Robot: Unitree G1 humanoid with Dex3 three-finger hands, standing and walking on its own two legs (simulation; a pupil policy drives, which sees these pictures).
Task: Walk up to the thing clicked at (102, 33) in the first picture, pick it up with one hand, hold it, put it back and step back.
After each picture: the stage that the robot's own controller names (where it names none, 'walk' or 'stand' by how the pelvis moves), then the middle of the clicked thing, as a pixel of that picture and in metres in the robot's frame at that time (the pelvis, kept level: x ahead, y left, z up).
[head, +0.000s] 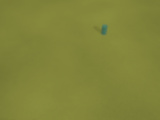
stand; (104, 29) +1.56 -0.30 -0.72
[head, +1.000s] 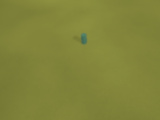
walk; (83, 38) +1.44 +0.06 -0.69
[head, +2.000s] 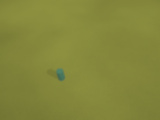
walk; (60, 74) +0.89 +0.26 -0.71
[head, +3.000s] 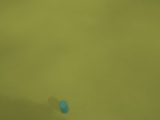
walk; (63, 107) +0.53 +0.21 -0.71
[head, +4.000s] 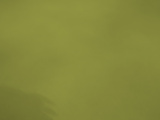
stand; out of the picture +0.37 +0.16 -0.70
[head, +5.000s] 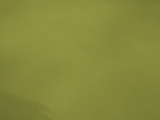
stand; out of the picture +0.34 +0.15 -0.72
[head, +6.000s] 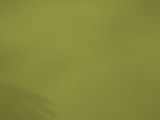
stand; out of the picture +0.35 +0.14 -0.72
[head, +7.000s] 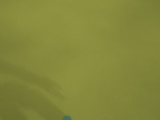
stand; out of the picture +0.37 +0.12 -0.71
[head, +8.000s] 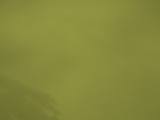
stand; out of the picture +0.38 +0.12 -0.72
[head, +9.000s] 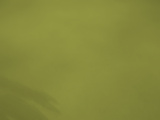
stand; out of the picture +0.37 +0.13 -0.73
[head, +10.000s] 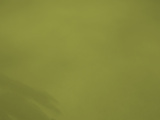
stand; out of the picture +0.36 +0.13 -0.73
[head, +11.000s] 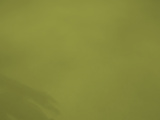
stand; out of the picture +0.36 +0.13 -0.73
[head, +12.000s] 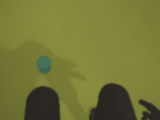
go down; (44, 65) +0.44 +0.14 -0.39
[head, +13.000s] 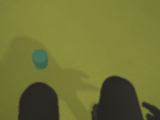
approach; (40, 60) +0.46 +0.14 -0.32
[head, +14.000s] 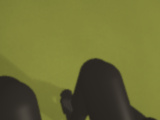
close in; out of the picture +0.46 +0.18 -0.23
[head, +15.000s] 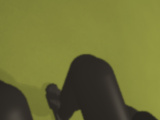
close; out of the picture +0.45 +0.20 -0.23
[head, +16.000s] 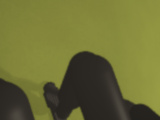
lift; out of the picture +0.44 +0.19 -0.23
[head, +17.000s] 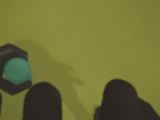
lift; (19, 74) +0.34 +0.21 -0.08
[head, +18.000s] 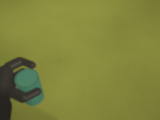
hold; (30, 88) +0.32 +0.16 +0.05
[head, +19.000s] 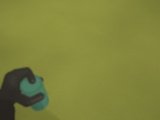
hold; (35, 93) +0.31 +0.16 +0.01
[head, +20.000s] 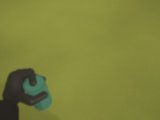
hold; (38, 93) +0.31 +0.15 +0.00
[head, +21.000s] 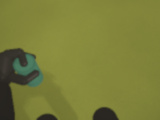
crouch; (29, 71) +0.39 +0.16 -0.07
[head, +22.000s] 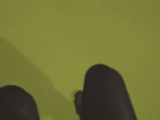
lower; out of the picture +0.50 +0.21 -0.13
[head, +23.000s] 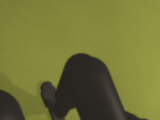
lower; out of the picture +0.46 +0.24 -0.24
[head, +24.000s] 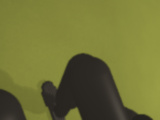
lower; out of the picture +0.46 +0.23 -0.24
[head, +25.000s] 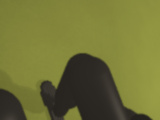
lower; out of the picture +0.46 +0.23 -0.25
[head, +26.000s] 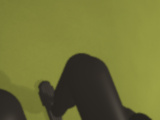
lower; out of the picture +0.46 +0.22 -0.25
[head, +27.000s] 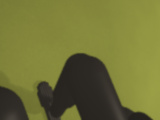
open; out of the picture +0.46 +0.20 -0.26
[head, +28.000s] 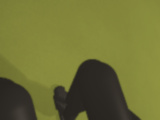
stand; out of the picture +0.45 +0.19 -0.26
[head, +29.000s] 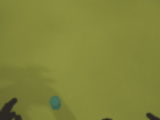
stand; (55, 103) +0.41 +0.13 -0.58
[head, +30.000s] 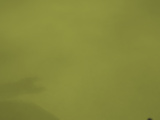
stand; out of the picture +0.37 +0.12 -0.66
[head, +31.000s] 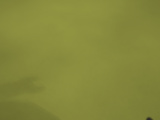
stand; out of the picture +0.39 +0.12 -0.67
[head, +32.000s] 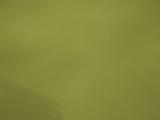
stand; out of the picture +0.40 +0.11 -0.72
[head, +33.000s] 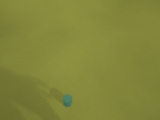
walk; (67, 101) +0.46 +0.06 -0.71
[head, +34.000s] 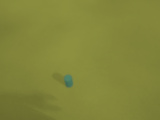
walk; (68, 81) +0.67 +0.14 -0.70
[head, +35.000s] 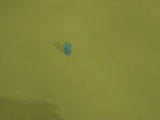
walk; (67, 49) +0.98 +0.14 -0.69
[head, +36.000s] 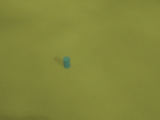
stand; (66, 62) +1.03 +0.14 -0.71
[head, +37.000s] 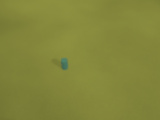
stand; (64, 64) +1.03 +0.16 -0.73
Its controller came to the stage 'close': yes
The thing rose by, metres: 0.72
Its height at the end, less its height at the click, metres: +0.00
